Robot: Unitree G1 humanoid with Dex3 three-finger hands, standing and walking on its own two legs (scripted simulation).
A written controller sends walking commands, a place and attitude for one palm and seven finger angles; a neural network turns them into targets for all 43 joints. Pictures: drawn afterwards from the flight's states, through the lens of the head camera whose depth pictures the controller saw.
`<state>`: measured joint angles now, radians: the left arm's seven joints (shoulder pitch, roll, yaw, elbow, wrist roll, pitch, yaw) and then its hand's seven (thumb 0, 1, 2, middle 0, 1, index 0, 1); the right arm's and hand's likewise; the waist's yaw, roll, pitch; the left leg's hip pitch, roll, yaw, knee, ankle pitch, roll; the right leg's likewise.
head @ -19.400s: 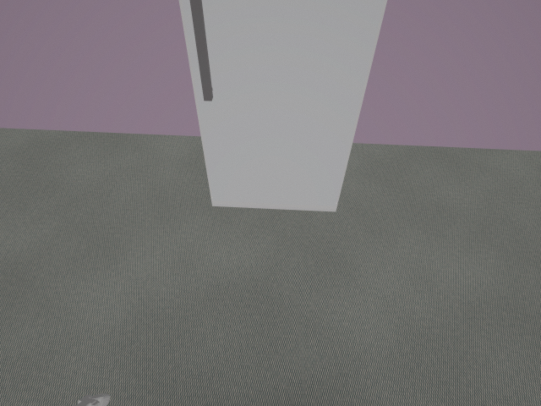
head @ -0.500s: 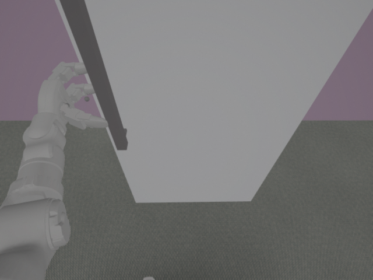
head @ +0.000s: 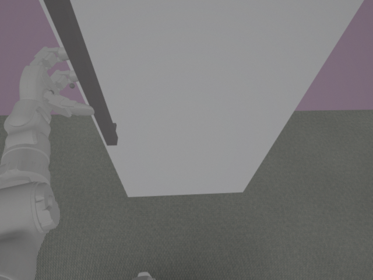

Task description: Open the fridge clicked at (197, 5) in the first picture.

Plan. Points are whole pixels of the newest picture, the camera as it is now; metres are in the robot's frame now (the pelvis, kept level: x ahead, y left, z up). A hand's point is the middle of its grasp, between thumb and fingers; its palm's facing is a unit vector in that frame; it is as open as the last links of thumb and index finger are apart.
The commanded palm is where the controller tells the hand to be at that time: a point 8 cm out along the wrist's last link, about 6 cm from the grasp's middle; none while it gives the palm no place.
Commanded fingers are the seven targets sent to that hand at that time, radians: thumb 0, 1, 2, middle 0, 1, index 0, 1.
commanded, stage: slide the fingers in behind the handle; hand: left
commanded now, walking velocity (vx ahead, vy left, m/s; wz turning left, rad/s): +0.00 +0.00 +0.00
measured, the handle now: (87, 63) +0.52 +0.18 +0.17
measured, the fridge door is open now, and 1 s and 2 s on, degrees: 0 0 0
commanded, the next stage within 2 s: grip the handle and tug to test in 1.88 s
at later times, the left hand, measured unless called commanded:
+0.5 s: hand (73, 95) +0.46 +0.21 +0.14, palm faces -0.02 -1.00 +0.02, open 14.0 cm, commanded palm +0.44 +0.25 +0.14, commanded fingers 0.00 -0.50 0.30 -0.30 -1.20 -0.30 -1.20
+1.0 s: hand (86, 95) +0.46 +0.18 +0.14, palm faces +0.01 -1.00 +0.01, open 14.0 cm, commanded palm +0.44 +0.23 +0.14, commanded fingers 0.00 -0.50 0.30 -0.30 -1.20 -0.30 -1.20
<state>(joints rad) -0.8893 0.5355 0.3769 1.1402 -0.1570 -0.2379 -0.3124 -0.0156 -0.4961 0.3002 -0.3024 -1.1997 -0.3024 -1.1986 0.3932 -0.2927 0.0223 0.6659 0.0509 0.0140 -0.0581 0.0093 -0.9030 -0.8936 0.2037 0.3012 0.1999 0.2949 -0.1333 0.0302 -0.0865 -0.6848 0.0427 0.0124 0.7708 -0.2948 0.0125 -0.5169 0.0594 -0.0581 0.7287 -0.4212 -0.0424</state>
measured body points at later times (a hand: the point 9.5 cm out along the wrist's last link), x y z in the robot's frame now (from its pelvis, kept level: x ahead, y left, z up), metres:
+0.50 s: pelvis +0.01 +0.02 +0.00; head +0.05 +0.02 +0.45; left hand +0.46 +0.26 +0.14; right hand +0.06 -0.25 -0.11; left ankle +0.05 +0.11 -0.71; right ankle -0.04 -0.09 -0.71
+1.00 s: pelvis +0.00 +0.00 +0.00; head +0.05 +0.00 +0.45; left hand +0.46 +0.23 +0.14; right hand +0.04 -0.26 -0.12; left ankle +0.05 +0.11 -0.71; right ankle -0.04 -0.09 -0.71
